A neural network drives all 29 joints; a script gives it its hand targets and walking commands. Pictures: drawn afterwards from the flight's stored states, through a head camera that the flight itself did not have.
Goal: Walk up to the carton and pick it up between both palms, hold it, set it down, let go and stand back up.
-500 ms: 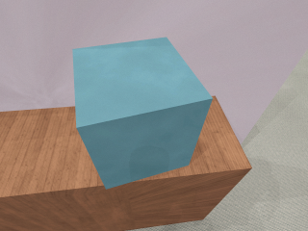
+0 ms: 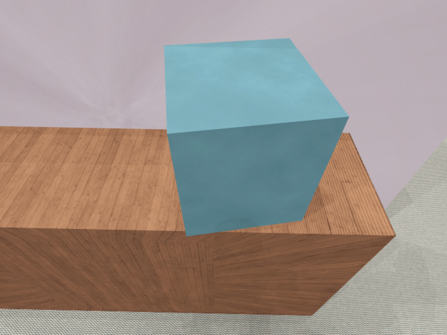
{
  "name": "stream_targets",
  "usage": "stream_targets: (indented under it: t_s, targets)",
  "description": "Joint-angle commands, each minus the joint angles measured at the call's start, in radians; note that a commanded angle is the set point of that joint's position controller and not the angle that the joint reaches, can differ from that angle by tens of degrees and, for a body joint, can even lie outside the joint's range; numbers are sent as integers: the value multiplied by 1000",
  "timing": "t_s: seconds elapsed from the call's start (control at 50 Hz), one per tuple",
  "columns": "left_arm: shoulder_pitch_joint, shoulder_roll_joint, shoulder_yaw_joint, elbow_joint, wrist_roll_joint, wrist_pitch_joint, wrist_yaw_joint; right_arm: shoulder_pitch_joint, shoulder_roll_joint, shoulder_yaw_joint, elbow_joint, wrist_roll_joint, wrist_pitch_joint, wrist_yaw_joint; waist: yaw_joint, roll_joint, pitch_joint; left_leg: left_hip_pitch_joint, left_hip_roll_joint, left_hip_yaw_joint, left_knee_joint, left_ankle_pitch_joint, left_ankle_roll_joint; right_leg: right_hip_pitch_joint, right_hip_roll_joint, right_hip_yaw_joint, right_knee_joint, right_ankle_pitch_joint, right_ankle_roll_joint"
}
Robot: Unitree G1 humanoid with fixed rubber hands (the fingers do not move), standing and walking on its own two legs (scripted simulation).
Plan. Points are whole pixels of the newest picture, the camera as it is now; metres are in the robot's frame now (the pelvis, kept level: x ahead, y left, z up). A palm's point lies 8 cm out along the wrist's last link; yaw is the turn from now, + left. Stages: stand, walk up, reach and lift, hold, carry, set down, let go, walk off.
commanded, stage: walk up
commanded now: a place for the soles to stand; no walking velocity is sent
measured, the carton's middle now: (237, 138) +0.50 -0.01 +0.08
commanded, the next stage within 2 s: none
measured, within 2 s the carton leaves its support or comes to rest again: neither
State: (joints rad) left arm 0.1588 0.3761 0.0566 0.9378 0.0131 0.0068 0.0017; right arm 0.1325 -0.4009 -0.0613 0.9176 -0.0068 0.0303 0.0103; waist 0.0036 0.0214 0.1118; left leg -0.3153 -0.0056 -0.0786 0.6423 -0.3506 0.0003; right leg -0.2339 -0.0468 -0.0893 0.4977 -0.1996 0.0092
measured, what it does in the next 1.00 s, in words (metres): steps on the spot: left foot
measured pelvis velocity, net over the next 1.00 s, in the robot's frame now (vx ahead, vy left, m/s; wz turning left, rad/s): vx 0.01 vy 0.00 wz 0.02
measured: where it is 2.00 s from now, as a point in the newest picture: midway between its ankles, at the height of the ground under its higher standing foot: outside the picture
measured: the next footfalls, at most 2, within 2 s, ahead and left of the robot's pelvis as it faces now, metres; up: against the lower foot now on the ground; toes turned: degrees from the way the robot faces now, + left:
left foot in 0.12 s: +0.03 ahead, +0.11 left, +0.00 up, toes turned -2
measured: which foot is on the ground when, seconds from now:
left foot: up 0.00-0.10, down 0.12-1.00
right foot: down 0.00-1.00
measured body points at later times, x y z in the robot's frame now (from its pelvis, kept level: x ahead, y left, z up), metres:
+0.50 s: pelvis +0.00 +0.02 +0.01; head +0.01 +0.04 +0.46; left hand +0.05 +0.34 -0.12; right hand +0.12 -0.27 -0.09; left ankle -0.01 +0.12 -0.73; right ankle +0.01 -0.13 -0.73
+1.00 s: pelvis +0.01 +0.00 +0.02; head +0.03 +0.01 +0.47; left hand +0.07 +0.31 -0.12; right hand +0.09 -0.30 -0.11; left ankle -0.01 +0.12 -0.73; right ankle +0.01 -0.13 -0.73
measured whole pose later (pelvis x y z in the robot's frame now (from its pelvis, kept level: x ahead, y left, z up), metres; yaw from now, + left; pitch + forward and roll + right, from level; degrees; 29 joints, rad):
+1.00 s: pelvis +0.01 +0.00 +0.02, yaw +1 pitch -2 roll +0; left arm 0.17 0.34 0.02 1.05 0.00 -0.04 0.03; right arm 0.14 -0.36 -0.03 1.08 0.00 -0.02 -0.01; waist 0.00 0.00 0.06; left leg -0.06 -0.01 -0.02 0.30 -0.20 0.01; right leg -0.09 -0.03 0.00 0.30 -0.17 0.03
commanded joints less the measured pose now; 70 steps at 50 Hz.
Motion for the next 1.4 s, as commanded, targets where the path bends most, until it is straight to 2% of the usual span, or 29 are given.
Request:
stream_targets:
  t_s: [0.0, 0.04, 0.08, 0.1, 0.12, 0.14, 0.16, 0.2, 0.24, 0.3, 0.38, 0.42, 0.5, 0.66, 0.68, 0.7, 0.8, 0.82, 0.9, 0.92, 0.98, 1.08, 1.1, 1.16, 1.2, 1.22, 1.28, 1.32, 1.38]
  targets:
    - [-155, 240, 55, -155, 5, -19, 11, 133, -162, -50, -27, -10, -7, 5, -42, -217, -41, 100, 13, 27, 134, -93, 16, -173, -269, 227, -263, -225, -207]
    - [-107, 228, 50, -155, 2, -9, 5, 154, -151, -42, -23, 6, -20, 9, -52, -154, -95, 185, 41, 29, -166, 22, 14, -87, -203, 129, -145, -226, -132]
    - [-26, 134, 21, -141, -21, -4, 0, 42, -192, -40, -26, -10, -40, -4, 25, 83, -40, 95, 212, -313, -429, 92, 64, -30, -57, 39, 53, -166, -32]
    - [3, 133, 16, -131, -21, -2, -4, 21, -193, -37, -30, -1, -44, -6, 42, 44, 3, 34, 246, -385, -467, 40, 101, -41, -21, 61, 16, -196, -9]
    - [12, 186, 29, -119, -18, 3, 5, -6, -226, -46, -53, 14, -48, -12, 15, 109, -24, -33, 272, -363, -490, -59, 145, 53, -30, 83, 65, -231, -7]
    - [33, 182, 27, -100, -22, 2, -1, -51, -217, -39, -52, 6, -60, -14, 30, 177, 5, -79, 240, -313, -460, -52, 142, 100, -33, 132, 42, -209, -11]
    - [21, 202, 32, -67, -14, -4, 1, -56, -208, -41, -55, 7, -64, -11, 16, 162, -30, -44, 199, -227, -464, -45, 111, 126, -27, 112, 36, -149, -22]
    - [23, 173, 19, -60, -18, -26, 8, -34, -189, -43, -46, -3, -62, -12, 31, 118, -58, 138, 143, -106, -376, 352, 62, 81, -30, 112, -97, 51, -18]
    - [1, 194, 12, -26, -15, -45, 23, 4, -140, -15, -17, 25, -73, -11, 8, 21, -146, 188, 133, -100, -293, 571, 43, 185, -82, 164, -165, 249, -34]
    - [7, 192, 16, -23, -8, -45, 18, 60, -137, -11, -15, 13, -70, -16, -22, 46, -187, 170, 95, -73, -356, 284, 34, 233, -90, 151, -161, 118, -28]
    - [23, 182, 13, 6, -16, -39, 19, -17, -160, -15, -8, 16, -64, -21, 4, -9, -106, 167, 120, -96, -417, 168, 37, 147, -61, 143, -180, 54, -5]
    - [36, 164, 7, 21, -19, -45, 18, -33, -159, -15, 3, 16, -67, -19, 24, 18, -80, 149, 130, -88, -412, 196, 37, 160, -77, 153, -211, 83, -15]
    - [11, 175, 8, 43, -21, -55, 23, -27, -144, -10, 22, 10, -70, -23, -1, 24, -94, 190, 111, -56, -408, 235, 26, 145, -80, 165, -224, 99, -20]
    - [-1, 177, 7, 56, -17, -62, 31, -38, -128, -4, 74, 8, -73, -23, -12, -49, -60, 212, 118, -38, -398, 345, 22, 138, -98, 161, -233, 198, -18]
    - [49, 159, 1, 63, -15, -59, 28, -55, -156, -13, 68, 5, -73, -24, 16, -25, -104, 258, 118, -29, -373, 335, 31, 124, -88, 163, -238, 188, -22]
    - [9, 180, -1, 70, -22, -59, 33, -43, -150, -5, 71, 18, -73, -18, -20, -31, -76, 228, 116, -35, -387, 312, 26, 124, -90, 161, -236, 177, -17]
    - [23, 171, -6, 71, -16, -59, 31, -21, -131, 0, 109, 14, -67, -28, 0, -67, -107, 235, 122, -16, -389, 367, 14, 169, -98, 143, -229, 199, -20]
    - [47, 152, 1, 85, -16, -58, 32, -26, -129, -1, 96, 15, -66, -29, -4, -9, -107, 225, 118, -5, -382, 354, 24, 169, -95, 158, -229, 198, -21]
    - [24, 166, -3, 67, -17, -57, 34, -11, -135, -1, 113, 7, -68, -30, 5, -32, -120, 242, 122, -10, -374, 391, 21, 187, -101, 167, -225, 270, -36]
    - [22, 145, -6, 74, -15, -59, 33, -5, -131, 1, 108, 8, -67, -28, -18, 10, -116, 262, 122, 1, -363, 387, 16, 148, -100, 164, -225, 269, -39]
    - [34, 167, -5, 80, -15, -53, 38, 17, -123, 1, 118, 14, -70, -31, -4, -36, -120, 224, 125, -18, -382, 379, 22, 201, -96, 161, -217, 262, -41]
    - [21, 171, 5, 70, -14, -53, 34, -3, -146, -11, 103, 6, -69, -32, 4, 12, -109, 240, 123, 5, -379, 355, 23, 178, -89, 163, -222, 213, -32]
    - [11, 168, 0, 67, -18, -55, 40, 13, -134, -9, 114, 7, -65, -30, -1, -44, -97, 237, 128, -13, -388, 361, 14, 180, -92, 157, -219, 229, -34]
    - [-10, 163, 1, 80, -11, -48, 32, 9, -126, -2, 114, 10, -68, -32, 4, -57, -92, 238, 133, -2, -399, 325, 11, 159, -83, 155, -227, 185, -35]
    - [-9, 166, 3, 67, -23, -48, 38, -1, -128, -4, 111, 7, -66, -30, 3, 3, -84, 216, 120, -1, -388, 333, 12, 180, -78, 159, -224, 224, -34]
    - [-12, 155, 2, 76, -9, -45, 35, -3, -118, 3, 109, 3, -65, -34, -9, -36, -72, 214, 124, 20, -387, 352, 12, 171, -87, 156, -217, 252, -28]
    - [-9, 159, 3, 62, -14, -48, 32, 12, -142, -3, 111, 3, -71, -32, 2, 10, -111, 219, 132, 7, -371, 341, 18, 200, -87, 168, -216, 256, -41]
    - [14, 167, 4, 63, -16, -48, 32, 1, -136, -4, 111, 10, -66, -33, 14, -56, -74, 229, 124, -2, -395, 302, 13, 146, -70, 159, -223, 193, -32]
    - [-22, 160, 1, 64, -12, -49, 35, 10, -127, -3, 111, 9, -63, -30, -15, -21, -99, 246, 133, -15, -393, 298, 19, 148, -76, 160, -225, 164, -34]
